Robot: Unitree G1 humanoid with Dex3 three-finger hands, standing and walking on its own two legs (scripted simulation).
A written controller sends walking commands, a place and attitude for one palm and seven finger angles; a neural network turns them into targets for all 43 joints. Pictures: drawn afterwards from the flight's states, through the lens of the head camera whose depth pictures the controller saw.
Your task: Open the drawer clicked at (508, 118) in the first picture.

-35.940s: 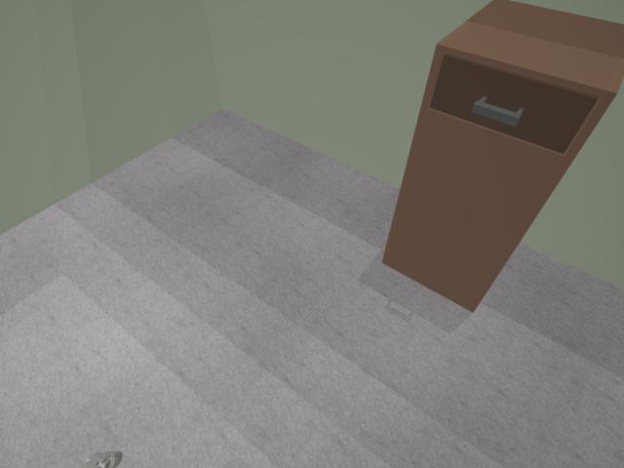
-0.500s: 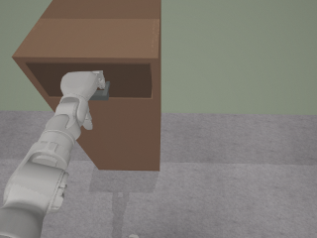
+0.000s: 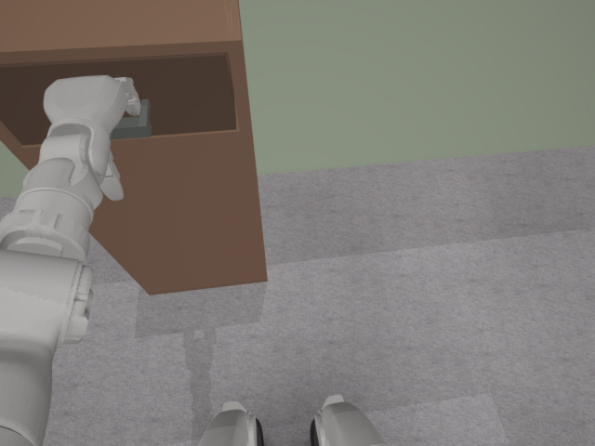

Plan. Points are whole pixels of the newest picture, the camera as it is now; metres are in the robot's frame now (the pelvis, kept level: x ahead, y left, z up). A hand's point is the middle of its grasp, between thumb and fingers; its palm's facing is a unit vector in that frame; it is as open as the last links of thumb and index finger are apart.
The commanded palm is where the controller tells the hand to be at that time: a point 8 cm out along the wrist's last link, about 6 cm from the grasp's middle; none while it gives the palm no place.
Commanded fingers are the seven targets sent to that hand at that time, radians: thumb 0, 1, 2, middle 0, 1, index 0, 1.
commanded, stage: lift the hand off the handle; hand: left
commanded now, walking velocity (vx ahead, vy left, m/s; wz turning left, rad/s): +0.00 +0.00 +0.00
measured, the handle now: (113, 118) +0.58 +0.21 +0.07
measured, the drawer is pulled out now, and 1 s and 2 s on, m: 0.00 0.00 0.00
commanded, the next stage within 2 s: open the thumb to release the handle in 0.80 s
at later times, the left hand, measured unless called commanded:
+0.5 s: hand (105, 138) +0.53 +0.21 +0.09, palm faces -0.08 -0.01 -1.00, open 13.3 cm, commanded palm +0.57 +0.21 +0.16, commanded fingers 0.00 -0.50 0.30 -0.15 -0.30 -0.15 -0.30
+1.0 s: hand (101, 138) +0.52 +0.21 +0.09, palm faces -0.17 +0.00 -0.99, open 13.7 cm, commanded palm +0.56 +0.21 +0.19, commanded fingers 0.00 -0.50 0.30 -0.15 -0.30 -0.15 -0.30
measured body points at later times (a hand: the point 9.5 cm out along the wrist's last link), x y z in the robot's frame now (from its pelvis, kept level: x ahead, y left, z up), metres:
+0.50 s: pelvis +0.01 +0.01 +0.01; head +0.10 +0.01 +0.45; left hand +0.53 +0.21 +0.14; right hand +0.02 -0.26 -0.12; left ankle +0.07 +0.10 -0.68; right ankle +0.05 -0.11 -0.68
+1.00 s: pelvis +0.07 +0.00 +0.04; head +0.15 -0.03 +0.48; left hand +0.53 +0.21 +0.15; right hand +0.11 -0.28 -0.10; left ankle +0.07 +0.10 -0.68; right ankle +0.05 -0.11 -0.68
